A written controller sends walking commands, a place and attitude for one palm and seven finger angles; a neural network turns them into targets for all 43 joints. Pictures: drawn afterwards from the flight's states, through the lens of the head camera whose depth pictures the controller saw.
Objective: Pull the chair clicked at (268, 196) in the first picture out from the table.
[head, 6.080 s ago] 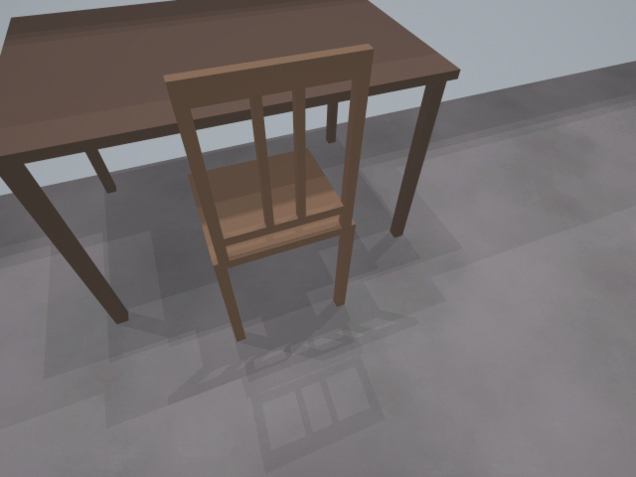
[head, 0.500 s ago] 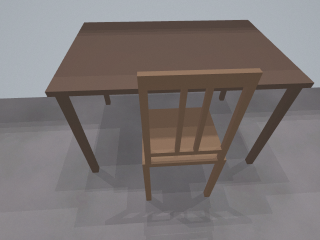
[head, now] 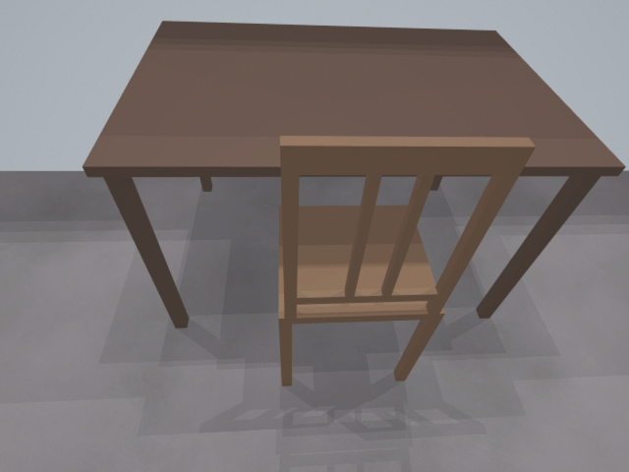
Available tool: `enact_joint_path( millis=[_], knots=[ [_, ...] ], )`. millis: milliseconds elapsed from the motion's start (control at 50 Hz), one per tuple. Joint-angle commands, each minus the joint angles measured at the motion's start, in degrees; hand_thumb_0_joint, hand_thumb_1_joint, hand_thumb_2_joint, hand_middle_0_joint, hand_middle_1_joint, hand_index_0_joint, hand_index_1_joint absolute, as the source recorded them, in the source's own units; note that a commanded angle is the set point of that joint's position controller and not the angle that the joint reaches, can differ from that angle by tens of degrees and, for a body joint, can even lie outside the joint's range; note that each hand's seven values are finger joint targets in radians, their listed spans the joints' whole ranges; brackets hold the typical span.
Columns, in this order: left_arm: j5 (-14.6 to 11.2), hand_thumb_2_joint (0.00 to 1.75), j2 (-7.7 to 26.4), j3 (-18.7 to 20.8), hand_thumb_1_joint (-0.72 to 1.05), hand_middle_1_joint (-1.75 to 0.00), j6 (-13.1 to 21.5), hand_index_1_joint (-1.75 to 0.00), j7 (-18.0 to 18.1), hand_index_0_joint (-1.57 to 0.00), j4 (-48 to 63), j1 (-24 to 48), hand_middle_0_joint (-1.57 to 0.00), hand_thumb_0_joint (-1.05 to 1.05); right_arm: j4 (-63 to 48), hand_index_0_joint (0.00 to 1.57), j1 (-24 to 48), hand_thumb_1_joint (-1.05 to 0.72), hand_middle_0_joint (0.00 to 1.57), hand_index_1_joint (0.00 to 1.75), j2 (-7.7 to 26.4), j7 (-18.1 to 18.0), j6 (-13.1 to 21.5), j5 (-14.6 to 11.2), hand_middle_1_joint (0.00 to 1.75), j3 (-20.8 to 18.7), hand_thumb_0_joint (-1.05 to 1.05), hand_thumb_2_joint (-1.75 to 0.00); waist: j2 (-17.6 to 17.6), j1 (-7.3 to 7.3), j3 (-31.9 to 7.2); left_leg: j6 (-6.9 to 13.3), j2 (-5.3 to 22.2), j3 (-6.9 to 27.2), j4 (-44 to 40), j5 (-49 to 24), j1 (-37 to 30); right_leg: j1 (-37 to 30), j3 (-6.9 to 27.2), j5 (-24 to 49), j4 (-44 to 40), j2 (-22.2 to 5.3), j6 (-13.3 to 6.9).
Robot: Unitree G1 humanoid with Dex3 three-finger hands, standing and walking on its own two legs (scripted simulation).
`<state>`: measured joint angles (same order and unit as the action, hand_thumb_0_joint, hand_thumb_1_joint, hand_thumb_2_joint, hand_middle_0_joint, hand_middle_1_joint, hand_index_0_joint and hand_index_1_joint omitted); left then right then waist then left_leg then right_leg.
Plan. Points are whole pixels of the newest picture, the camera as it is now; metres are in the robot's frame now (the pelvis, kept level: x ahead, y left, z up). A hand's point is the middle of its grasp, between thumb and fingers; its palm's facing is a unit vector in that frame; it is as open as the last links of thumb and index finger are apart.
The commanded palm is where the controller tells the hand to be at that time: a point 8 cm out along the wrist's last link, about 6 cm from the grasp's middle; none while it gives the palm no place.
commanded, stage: look again from close up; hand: left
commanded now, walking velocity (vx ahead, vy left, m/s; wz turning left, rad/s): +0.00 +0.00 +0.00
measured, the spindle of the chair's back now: (359, 242) +0.53 -0.06 -0.07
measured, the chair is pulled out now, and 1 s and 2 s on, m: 0.00 0.00 0.00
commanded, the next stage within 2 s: shuffle to correct the standing spot in 0.48 s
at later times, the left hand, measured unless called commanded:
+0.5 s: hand out of the picture -0.02 +0.16 -0.18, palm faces +0.03 -0.99 -0.15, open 7.3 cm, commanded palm none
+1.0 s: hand out of the picture +0.01 +0.12 -0.18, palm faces +0.07 -0.98 -0.18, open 7.3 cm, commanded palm none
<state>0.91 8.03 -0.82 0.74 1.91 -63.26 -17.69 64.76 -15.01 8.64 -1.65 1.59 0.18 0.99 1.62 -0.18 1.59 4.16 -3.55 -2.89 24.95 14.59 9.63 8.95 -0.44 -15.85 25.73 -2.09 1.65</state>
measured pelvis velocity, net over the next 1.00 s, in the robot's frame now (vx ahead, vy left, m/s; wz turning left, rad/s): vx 0.03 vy -0.05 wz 0.07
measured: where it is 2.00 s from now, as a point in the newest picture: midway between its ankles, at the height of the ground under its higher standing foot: outside the picture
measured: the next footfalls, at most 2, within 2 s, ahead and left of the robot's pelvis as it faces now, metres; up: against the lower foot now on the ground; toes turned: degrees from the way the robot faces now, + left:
left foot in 1.34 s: +0.13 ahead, -0.01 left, +0.00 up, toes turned +14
right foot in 1.72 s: +0.19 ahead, -0.33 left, +0.00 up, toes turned +4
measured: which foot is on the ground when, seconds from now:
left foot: down 0.00-1.00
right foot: down 0.00-1.00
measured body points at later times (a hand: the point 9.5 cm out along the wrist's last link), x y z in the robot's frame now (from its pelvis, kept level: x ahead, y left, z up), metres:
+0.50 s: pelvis +0.00 +0.01 +0.00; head +0.01 +0.02 +0.45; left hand -0.02 +0.22 -0.17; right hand +0.00 -0.21 -0.16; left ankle -0.01 +0.07 -0.74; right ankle -0.02 -0.14 -0.74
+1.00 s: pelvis +0.03 -0.05 -0.01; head +0.06 -0.05 +0.44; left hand +0.01 +0.17 -0.16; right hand -0.02 -0.26 -0.17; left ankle -0.01 +0.07 -0.74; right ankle +0.02 -0.13 -0.74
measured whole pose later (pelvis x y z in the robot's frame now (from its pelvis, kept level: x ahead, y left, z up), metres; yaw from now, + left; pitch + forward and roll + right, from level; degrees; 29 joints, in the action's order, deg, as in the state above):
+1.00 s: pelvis +0.03 -0.05 -0.01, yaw +4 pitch +1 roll +1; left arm 1.8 7.9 1.7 -0.3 0.9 -62.4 -18.2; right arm 66.2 -21.4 6.1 -2.8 0.5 1.1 -1.0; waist 1.1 1.7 1.0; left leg 0.9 -2.5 1.6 28.0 18.1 10.9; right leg 14.0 -5.0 -16.9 31.1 -0.9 -1.7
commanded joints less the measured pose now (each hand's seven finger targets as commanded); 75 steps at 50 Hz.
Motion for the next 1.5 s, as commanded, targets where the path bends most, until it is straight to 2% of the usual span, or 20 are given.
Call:
enact_joint_path(
  millis=[0,560,700,840,900,940,980,1000,1020,1080,1140,1200,1260,1280,1300,1320,1340,1400,1440,1480],
  knots=[
    [-0.16,0.9,5.12,0.93,0.9,-0.3,0.49,-0.3,0.62,-0.2,1.26,-4.27,-0.2,0.0,-1.53,0.2,-3.24,-0.9,0.2,0.3,5.48,-0.47,1.11,0.05,0.3,-0.78,0.0,-0.9,-1.12,-0.29,2.1,-1.11,8.57,7.66,-5.66,-12.46,0.58,1.07,2.94,8.88,-3.07,-3.55,-2.66],
    [-0.11,0.9,3.72,0.89,0.9,-0.3,0.26,-0.3,0.72,-0.2,-0.01,-5.8,-0.2,0.0,-0.22,0.2,-5.0,-0.9,0.2,0.3,4.18,-0.64,0.97,0.09,0.3,-0.73,0.0,-0.9,-0.61,-0.4,3.0,-1.15,8.38,8.09,-7.18,-10.87,0.36,1.01,2.78,8.23,-3.84,-3.82,-2.52],
    [0.71,0.9,2.68,1.14,0.9,-0.3,-0.59,-0.3,0.05,-0.2,0.07,-5.31,-0.2,0.0,0.19,0.2,-6.7,-0.9,0.2,0.3,5.21,-1.07,0.29,0.4,0.3,-1.94,0.0,-0.9,-3.96,0.54,6.63,1.59,13.22,16.73,-12.97,7.16,1.94,6.93,-2.08,-3.25,1.3,-1.24,-2.23],
    [0.99,0.9,2.46,2.25,0.9,-0.3,-1.11,-0.3,-0.56,-0.2,2.31,-3.16,-0.2,0.0,0.33,0.2,-10.92,-0.9,0.2,0.3,6.05,-1.98,0.01,1.38,0.3,-3.09,0.0,-0.9,-7.83,2.11,4.69,7.3,18.12,23.55,-10.47,-7.17,-2.84,16.38,-1.59,-11.21,12.7,-0.83,-2.81],
    [0.58,0.9,1.91,2.78,0.9,-0.3,-0.84,-0.3,-0.88,-0.2,2.65,-4.68,-0.2,0.0,-0.25,0.2,-9.18,-0.9,0.2,0.3,6.01,-2.18,-0.02,1.39,0.3,-3.31,0.0,-0.9,-5.76,0.48,2.31,6.64,17.02,20.0,-5.97,-16.06,-0.16,10.11,-1.69,-6.57,6.85,-0.4,-2.94],
    [0.63,0.9,2.42,3.15,0.9,-0.3,-0.61,-0.3,-0.78,-0.2,1.61,-8.11,-0.2,0.0,-1.0,0.2,-7.53,-0.9,0.2,0.3,5.53,-1.91,-0.11,1.02,0.3,-3.4,0.0,-0.9,-2.26,-1.19,0.62,2.55,12.35,14.38,-1.4,-8.56,8.97,-2.16,-0.94,2.97,-2.24,-1.21,-2.76],
    [0.69,0.9,5.72,3.58,0.9,-0.3,-0.46,-0.3,-0.19,-0.2,0.53,-11.2,-0.2,0.0,-1.97,0.2,-6.84,-0.9,0.2,0.3,1.82,-1.28,-0.04,0.75,0.3,-2.65,0.0,-0.9,10.27,-2.24,1.81,-1.15,2.93,2.48,8.33,8.5,19.7,-9.55,7.64,4.1,-5.99,-9.92,-6.15],
    [0.79,0.9,7.15,3.93,0.9,-0.3,-0.54,-0.3,-0.01,-0.2,0.88,-12.54,-0.2,0.0,-2.75,0.2,-5.78,-0.9,0.2,0.3,1.24,-1.46,-0.83,0.89,0.3,-2.91,0.0,-0.9,15.31,-3.21,3.06,-1.5,1.73,-1.28,18.16,17.06,21.52,-6.93,12.98,0.44,-11.04,-14.81,-9.51],
    [0.85,0.9,6.02,3.77,0.9,-0.3,-0.54,-0.3,0.1,-0.2,1.23,-12.62,-0.2,0.0,-3.31,0.2,-3.44,-0.9,0.2,0.3,2.34,-1.36,-1.36,1.17,0.3,-3.3,0.0,-0.9,14.3,-3.66,6.73,-1.3,3.39,-0.34,27.49,19.37,23.34,-2.5,14.7,4.53,-13.51,-15.84,-10.7],
    [0.84,0.9,3.31,2.8,0.9,-0.3,0.16,-0.3,0.45,-0.2,1.7,-9.93,-0.2,0.0,-2.46,0.2,-4.09,-0.9,0.2,0.3,0.26,-0.93,-1.27,1.17,0.3,-3.15,0.0,-0.9,2.6,-1.01,3.88,-2.32,4.97,-0.36,35.17,14.21,22.12,-4.27,5.82,29.76,-7.9,-12.22,-14.58],
    [1.2,0.9,3.81,2.66,0.9,-0.3,0.3,-0.3,0.64,-0.2,2.21,-9.36,-0.2,0.0,-2.96,0.2,-3.5,-0.9,0.2,0.3,-0.71,-0.68,-1.42,1.07,0.3,-3.08,0.0,-0.9,2.63,-0.45,1.31,-2.79,4.72,-2.53,31.74,12.17,20.23,-5.5,1.21,38.38,-6.18,-10.1,-14.9],
    [1.61,0.9,3.94,2.68,0.9,-0.3,-0.27,-0.3,0.4,-0.2,2.31,-9.65,-0.2,0.0,-4.14,0.2,-1.11,-0.9,0.2,0.3,-0.88,-1.06,-1.35,0.99,0.3,-2.95,0.0,-0.9,3.88,-0.62,2.21,-2.76,4.8,-4.55,23.51,10.29,15.77,-1.97,1.88,39.89,-5.38,-9.37,-14.58],
    [1.01,0.9,4.75,3.08,0.9,-0.3,-0.8,-0.3,-0.24,-0.2,3.05,-7.97,-0.2,0.0,-3.56,0.2,-4.87,-0.9,0.2,0.3,0.45,-1.87,-0.7,0.98,0.3,-2.82,0.0,-0.9,2.35,1.8,-1.23,-2.05,3.68,-5.41,9.24,0.84,5.98,-2.15,-0.66,44.57,1.74,-5.92,-11.24],
    [0.68,0.9,4.76,3.11,0.9,-0.3,-0.89,-0.3,-0.41,-0.2,3.25,-7.54,-0.2,0.0,-2.2,0.2,-8.69,-0.9,0.2,0.3,1.61,-2.24,-0.34,1.02,0.3,-3.0,0.0,-0.9,0.55,3.51,-3.52,-1.37,4.68,-4.22,2.73,-6.78,-0.52,-1.24,-1.03,43.21,7.35,-4.94,-8.92],
    [0.56,0.9,3.72,3.07,0.9,-0.3,-0.84,-0.3,-0.71,-0.2,3.78,-8.13,-0.2,0.0,-1.27,0.2,-12.41,-0.9,0.2,0.3,3.92,-2.8,0.07,1.11,0.3,-3.58,0.0,-0.9,-1.84,4.9,-5.83,1.01,10.99,2.71,0.48,-16.65,-9.36,5.21,-1.67,31.57,15.31,-2.9,-6.47],
    [0.03,0.9,1.04,2.94,0.9,-0.3,-1.03,-0.3,-0.77,-0.2,4.46,-9.78,-0.2,0.0,-1.75,0.2,-13.84,-0.9,0.2,0.3,8.61,-3.18,0.09,1.61,0.3,-4.39,0.0,-0.9,-15.12,4.63,-6.35,9.67,27.19,22.72,-2.47,-33.23,-13.98,17.98,-5.06,-3.12,30.86,2.4,-2.25],
    [0.9,0.9,4.04,3.47,0.9,-0.3,-1.65,-0.3,-0.47,-0.2,5.83,-8.23,-0.2,0.0,-2.84,0.2,-13.55,-0.9,0.2,0.3,10.48,-3.07,-0.67,1.29,0.3,-4.49,0.0,-0.9,-10.77,5.08,-4.25,15.85,34.71,30.48,-5.75,-32.86,-8.96,22.04,0.53,-19.92,42.62,3.18,-2.27],
    [1.92,0.9,4.1,4.58,0.9,-0.3,-2.98,-0.3,-1.28,-0.2,6.51,-5.45,-0.2,0.0,-6.37,0.2,-1.57,-0.9,0.2,0.3,6.77,-3.04,0.09,1.32,0.3,-3.53,0.0,-0.9,-6.74,-0.27,5.94,10.06,27.34,19.08,-9.13,-21.49,6.67,23.31,4.87,-9.49,46.62,0.0,-1.93],
    [1.4,0.9,2.77,4.68,0.9,-0.3,-3.8,-0.3,-1.87,-0.2,6.02,-7.86,-0.2,0.0,-7.72,0.2,2.25,-0.9,0.2,0.3,7.61,-2.47,0.43,1.41,0.3,-3.96,0.0,-0.9,-7.27,-2.26,2.91,6.85,22.4,10.34,-9.29,-16.97,9.07,18.75,4.7,-4.42,44.36,-0.31,-1.31],
    [1.08,0.9,2.11,4.65,0.9,-0.3,-4.34,-0.3,-2.12,-0.2,6.53,-7.5,-0.2,0.0,-8.5,0.2,2.85,-0.9,0.2,0.3,9.02,-1.9,-0.01,1.65,0.3,-4.92,0.0,-0.9,-8.58,-2.07,1.57,5.02,19.8,5.77,-9.09,-11.37,9.01,16.68,2.25,-3.28,36.52,-0.79,-0.41]
  ],
)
